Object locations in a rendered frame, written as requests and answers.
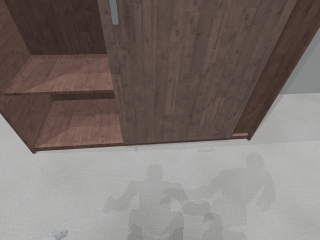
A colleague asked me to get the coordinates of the handle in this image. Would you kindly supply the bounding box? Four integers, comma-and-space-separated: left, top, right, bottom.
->
109, 0, 119, 25

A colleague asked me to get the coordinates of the wardrobe door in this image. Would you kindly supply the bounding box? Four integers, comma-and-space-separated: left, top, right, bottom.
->
97, 0, 297, 145
233, 0, 320, 134

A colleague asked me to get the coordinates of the robot left hand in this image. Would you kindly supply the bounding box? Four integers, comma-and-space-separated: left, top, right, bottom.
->
43, 229, 68, 240

